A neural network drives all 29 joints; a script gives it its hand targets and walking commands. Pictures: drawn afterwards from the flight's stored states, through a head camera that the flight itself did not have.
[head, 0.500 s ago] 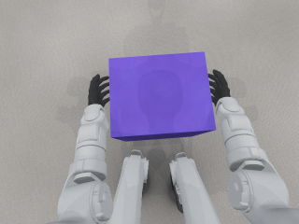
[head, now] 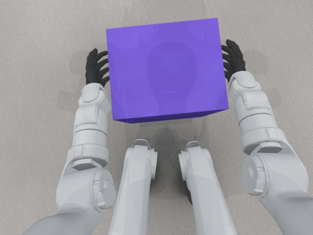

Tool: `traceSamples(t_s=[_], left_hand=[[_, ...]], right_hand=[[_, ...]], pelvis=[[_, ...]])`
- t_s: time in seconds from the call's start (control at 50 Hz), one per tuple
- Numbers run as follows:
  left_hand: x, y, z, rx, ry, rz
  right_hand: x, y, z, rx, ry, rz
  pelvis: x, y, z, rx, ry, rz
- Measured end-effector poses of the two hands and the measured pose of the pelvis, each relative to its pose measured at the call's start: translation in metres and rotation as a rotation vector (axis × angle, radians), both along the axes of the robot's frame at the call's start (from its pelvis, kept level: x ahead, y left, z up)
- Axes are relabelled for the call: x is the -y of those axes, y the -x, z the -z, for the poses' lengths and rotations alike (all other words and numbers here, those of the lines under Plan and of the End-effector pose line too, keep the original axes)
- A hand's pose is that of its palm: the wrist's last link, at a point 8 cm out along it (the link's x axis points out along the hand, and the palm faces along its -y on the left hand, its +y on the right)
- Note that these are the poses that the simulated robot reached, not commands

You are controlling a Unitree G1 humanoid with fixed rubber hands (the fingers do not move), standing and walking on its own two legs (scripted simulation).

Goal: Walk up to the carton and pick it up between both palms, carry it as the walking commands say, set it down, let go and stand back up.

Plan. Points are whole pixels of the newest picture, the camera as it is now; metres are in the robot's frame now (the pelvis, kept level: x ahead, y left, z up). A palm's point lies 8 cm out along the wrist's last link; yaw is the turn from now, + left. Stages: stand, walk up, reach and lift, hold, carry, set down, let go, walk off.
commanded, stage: set down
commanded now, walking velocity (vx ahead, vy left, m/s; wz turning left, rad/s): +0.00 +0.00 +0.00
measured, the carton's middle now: (164, 82) +0.47 +0.01 -0.19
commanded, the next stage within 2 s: none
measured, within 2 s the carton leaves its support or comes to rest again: rests again in 1.50 s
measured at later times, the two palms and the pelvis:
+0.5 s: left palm (107, 83) +0.47 +0.18 -0.19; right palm (223, 74) +0.50 -0.16 -0.20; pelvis -0.01 -0.01 -0.07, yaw +0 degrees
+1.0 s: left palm (111, 87) +0.48 +0.19 -0.27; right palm (212, 77) +0.51 -0.15 -0.28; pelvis -0.03 -0.01 -0.10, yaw -1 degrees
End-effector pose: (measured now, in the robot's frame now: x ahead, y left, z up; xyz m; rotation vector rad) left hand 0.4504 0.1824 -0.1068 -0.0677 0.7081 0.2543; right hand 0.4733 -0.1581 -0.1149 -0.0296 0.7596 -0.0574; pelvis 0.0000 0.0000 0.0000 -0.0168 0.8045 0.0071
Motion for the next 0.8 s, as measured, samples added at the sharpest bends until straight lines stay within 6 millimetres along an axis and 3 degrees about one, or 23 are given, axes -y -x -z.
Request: traceSamples(t_s=[0.38,0.8], left_hand=[[0.001,-0.015,0.065,-0.010,-0.014,0.000],[-0.002,-0.026,0.141,-0.029,-0.018,-0.006]], right_hand=[[0.001,-0.017,0.068,-0.007,0.007,-0.023],[-0.002,-0.033,0.144,-0.024,0.018,-0.048]], pelvis=[[0.004,0.012,0.052,0.000,-0.015,0.013],[0.006,0.018,0.095,0.085,-0.025,0.030]])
